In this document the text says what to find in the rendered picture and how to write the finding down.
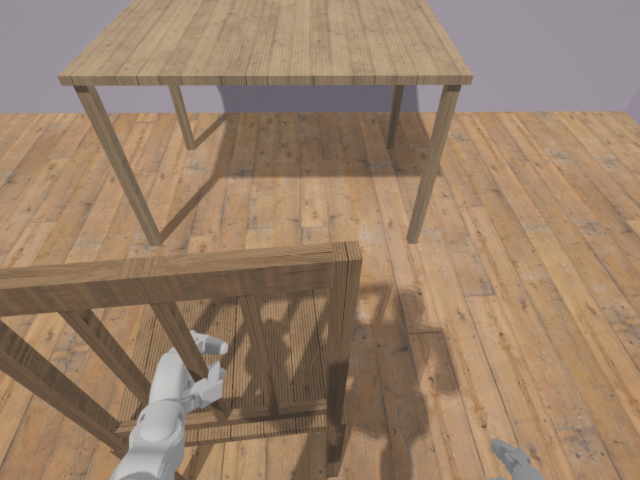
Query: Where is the robot left hand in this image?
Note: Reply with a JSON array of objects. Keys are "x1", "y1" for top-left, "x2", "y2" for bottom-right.
[{"x1": 148, "y1": 330, "x2": 228, "y2": 415}]

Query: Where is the robot right hand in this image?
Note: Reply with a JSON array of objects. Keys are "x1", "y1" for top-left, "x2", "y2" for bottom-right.
[{"x1": 489, "y1": 438, "x2": 545, "y2": 480}]

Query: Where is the chair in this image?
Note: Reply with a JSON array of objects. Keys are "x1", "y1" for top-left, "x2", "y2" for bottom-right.
[{"x1": 0, "y1": 241, "x2": 363, "y2": 480}]

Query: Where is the table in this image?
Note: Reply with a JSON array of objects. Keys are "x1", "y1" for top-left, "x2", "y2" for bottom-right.
[{"x1": 57, "y1": 0, "x2": 474, "y2": 246}]

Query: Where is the robot left forearm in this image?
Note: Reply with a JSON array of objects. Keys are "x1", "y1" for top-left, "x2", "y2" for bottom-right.
[{"x1": 109, "y1": 400, "x2": 185, "y2": 480}]

